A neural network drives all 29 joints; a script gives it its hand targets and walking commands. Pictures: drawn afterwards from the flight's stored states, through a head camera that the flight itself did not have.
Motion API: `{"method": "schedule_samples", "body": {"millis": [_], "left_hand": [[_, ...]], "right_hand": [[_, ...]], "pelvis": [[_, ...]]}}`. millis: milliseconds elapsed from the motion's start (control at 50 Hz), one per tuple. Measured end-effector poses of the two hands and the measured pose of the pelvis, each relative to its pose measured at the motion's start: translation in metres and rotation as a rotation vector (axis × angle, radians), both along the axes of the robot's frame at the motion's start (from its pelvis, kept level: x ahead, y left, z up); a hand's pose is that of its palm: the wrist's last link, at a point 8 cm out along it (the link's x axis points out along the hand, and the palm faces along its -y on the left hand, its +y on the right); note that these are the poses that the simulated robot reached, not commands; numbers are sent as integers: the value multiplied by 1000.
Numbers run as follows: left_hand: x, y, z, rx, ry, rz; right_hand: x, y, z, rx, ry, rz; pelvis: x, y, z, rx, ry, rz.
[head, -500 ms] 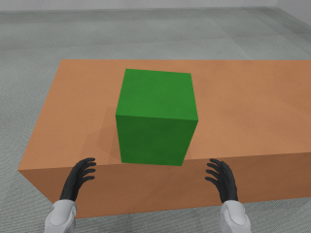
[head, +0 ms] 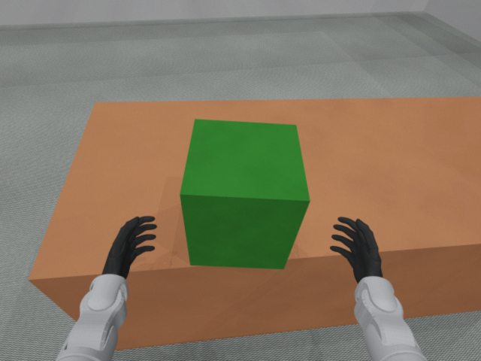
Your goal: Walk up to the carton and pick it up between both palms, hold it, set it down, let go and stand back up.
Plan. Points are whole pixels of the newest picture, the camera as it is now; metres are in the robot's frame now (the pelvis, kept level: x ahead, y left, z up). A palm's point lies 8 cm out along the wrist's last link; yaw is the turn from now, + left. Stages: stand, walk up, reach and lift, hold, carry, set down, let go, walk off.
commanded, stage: reach and lift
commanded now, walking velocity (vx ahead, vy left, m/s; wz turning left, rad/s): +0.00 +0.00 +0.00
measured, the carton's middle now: (241, 197) +0.44 -0.01 -0.02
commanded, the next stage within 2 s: none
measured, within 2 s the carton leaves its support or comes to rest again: neither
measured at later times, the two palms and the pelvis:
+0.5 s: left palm (133, 200) +0.35 +0.18 +0.08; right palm (379, 220) +0.32 -0.23 +0.08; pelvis -0.02 -0.01 +0.00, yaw -1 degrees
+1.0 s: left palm (137, 150) +0.42 +0.18 +0.13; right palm (378, 173) +0.38 -0.23 +0.13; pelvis -0.02 +0.00 +0.00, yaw -1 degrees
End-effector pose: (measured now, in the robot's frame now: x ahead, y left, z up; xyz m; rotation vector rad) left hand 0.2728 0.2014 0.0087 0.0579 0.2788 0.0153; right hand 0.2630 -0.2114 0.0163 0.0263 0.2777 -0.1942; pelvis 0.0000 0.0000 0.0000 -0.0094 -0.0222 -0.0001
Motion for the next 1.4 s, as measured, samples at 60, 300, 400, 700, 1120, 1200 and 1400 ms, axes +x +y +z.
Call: {"method": "schedule_samples", "body": {"millis": [60, 300, 400, 700, 1120, 1200, 1400], "left_hand": [[9, -3, 9, 1, -5, -1], [52, -14, 54, -8, -11, -20], [66, -16, 65, -24, -7, -11], [110, -25, 93, -25, -8, -5], [160, -29, 135, 9, 5, -5], [168, -33, 145, 9, -8, -8], [173, -39, 133, 21, 10, -22]], "right_hand": [[6, -1, 7, 3, -5, 2], [34, -8, 44, 3, -50, -13], [42, -13, 56, -6, -45, -22], [79, -12, 88, -11, -37, -19], [126, -16, 128, -7, -16, -33], [134, -17, 136, -11, -26, -30], [137, -18, 125, -35, 6, -37]], "pelvis": [[-1, -1, 1, 2, 5, -3], [-9, -6, 3, 10, 18, -16], [-13, -9, 3, 13, 30, -20], [-24, -10, 2, 12, 90, -26], [-19, -1, 0, -3, 162, -19], [-17, -1, 0, -4, 175, -21], [-17, -4, 0, -4, 175, -19]]}}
